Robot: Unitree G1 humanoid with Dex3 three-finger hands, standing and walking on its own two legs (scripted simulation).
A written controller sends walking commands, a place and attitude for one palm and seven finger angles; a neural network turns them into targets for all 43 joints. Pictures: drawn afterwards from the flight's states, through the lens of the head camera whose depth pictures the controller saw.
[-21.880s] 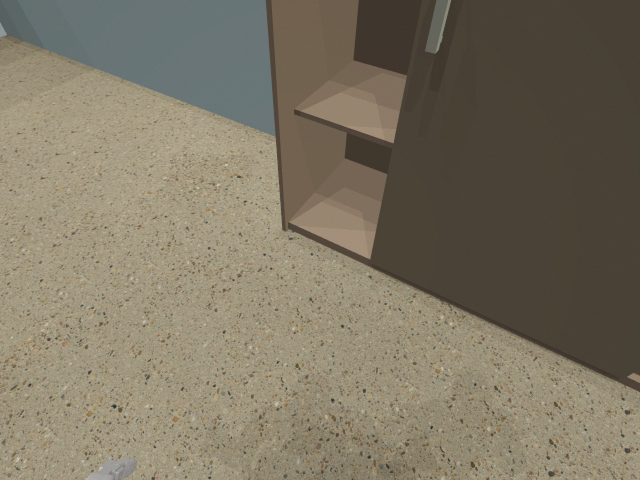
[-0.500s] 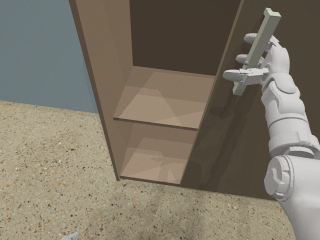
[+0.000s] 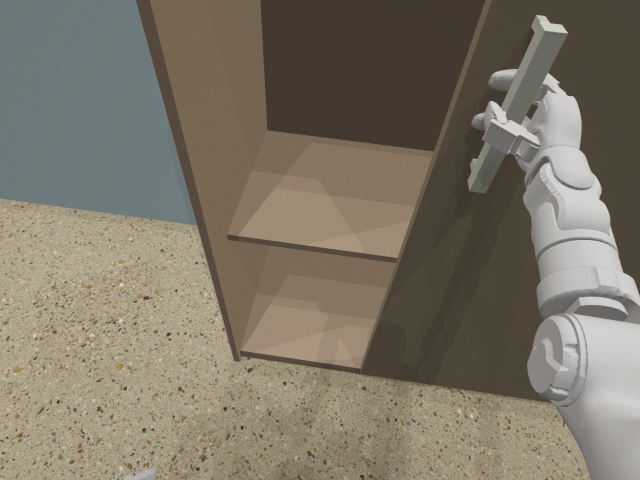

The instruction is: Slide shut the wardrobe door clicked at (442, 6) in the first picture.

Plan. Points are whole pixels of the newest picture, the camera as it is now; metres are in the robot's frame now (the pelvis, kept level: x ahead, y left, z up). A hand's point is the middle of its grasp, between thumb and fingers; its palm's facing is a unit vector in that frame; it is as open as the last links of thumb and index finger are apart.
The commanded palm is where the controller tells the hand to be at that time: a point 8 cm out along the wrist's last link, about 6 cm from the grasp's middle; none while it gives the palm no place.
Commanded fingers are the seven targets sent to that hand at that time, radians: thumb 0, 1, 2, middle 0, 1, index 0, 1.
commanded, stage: grip the handle and tug to test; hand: right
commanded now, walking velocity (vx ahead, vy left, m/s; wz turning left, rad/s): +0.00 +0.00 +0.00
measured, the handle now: (505, 112) +0.53 -0.15 +0.22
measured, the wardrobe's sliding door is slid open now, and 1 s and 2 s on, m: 0.39 0.39 0.39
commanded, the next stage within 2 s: tug the door sideways, standing still in 0.72 s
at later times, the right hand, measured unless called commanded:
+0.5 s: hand (493, 126) +0.48 -0.12 +0.23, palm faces +0.04 +1.00 +0.00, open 5.6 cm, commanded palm +0.44 -0.17 +0.22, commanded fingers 0.00 -0.90 -0.90 0.45 1.40 0.45 1.40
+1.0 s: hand (495, 128) +0.48 -0.12 +0.23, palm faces +0.04 +1.00 +0.00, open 5.8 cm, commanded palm +0.46 -0.16 +0.22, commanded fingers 0.00 -0.90 -0.90 0.45 1.40 0.45 1.40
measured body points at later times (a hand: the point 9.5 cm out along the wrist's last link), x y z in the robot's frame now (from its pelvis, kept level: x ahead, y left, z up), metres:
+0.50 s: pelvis +0.01 +0.00 +0.00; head +0.02 +0.03 +0.45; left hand +0.09 +0.26 -0.12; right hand +0.47 -0.18 +0.23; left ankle +0.00 +0.12 -0.74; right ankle -0.02 -0.11 -0.74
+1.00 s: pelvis +0.04 +0.00 +0.00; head +0.05 +0.03 +0.45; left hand +0.18 +0.25 -0.11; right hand +0.47 -0.18 +0.23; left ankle +0.00 +0.12 -0.74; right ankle -0.02 -0.11 -0.74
